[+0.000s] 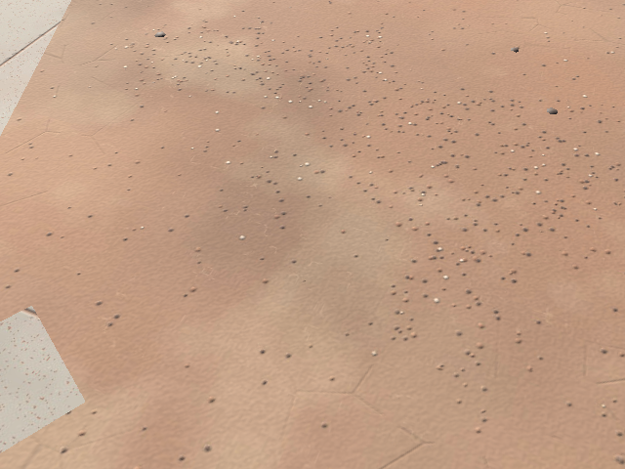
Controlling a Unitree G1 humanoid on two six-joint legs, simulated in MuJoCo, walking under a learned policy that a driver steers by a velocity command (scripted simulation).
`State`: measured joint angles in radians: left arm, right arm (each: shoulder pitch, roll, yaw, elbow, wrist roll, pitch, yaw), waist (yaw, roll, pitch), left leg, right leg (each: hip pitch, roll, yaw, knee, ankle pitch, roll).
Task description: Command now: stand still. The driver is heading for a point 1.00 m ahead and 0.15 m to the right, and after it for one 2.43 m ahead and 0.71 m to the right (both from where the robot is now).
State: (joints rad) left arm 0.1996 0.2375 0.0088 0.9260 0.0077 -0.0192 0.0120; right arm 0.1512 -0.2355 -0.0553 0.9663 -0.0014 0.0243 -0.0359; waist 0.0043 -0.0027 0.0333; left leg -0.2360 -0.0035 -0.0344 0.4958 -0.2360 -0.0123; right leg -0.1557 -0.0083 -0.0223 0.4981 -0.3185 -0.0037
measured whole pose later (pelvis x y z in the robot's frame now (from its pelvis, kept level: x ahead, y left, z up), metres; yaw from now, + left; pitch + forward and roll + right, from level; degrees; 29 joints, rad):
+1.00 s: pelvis +0.20 +0.03 -0.01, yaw +1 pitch +0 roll +0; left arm 0.06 0.22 0.03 0.93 0.01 -0.04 0.00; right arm 0.25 -0.24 -0.02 1.10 0.00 -0.03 -0.02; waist -0.03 0.02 0.04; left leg -0.19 -0.02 -0.01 0.85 -0.59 -0.02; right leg -0.39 0.01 -0.05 0.52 -0.14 -0.06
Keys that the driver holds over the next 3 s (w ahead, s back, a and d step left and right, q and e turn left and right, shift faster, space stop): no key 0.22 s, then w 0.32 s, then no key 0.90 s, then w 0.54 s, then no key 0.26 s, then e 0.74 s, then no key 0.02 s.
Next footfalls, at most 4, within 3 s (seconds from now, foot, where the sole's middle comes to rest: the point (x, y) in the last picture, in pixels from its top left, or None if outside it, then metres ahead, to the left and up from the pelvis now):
0.90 right None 0.33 -0.07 -0.77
1.16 left None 0.25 0.16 -0.77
2.18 left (275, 380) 0.72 0.12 -0.77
2.66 right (374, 417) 0.63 -0.10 -0.77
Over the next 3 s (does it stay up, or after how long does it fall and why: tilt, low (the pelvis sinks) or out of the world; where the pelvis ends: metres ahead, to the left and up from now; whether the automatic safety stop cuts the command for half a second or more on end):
stays up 0.62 -0.01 0.01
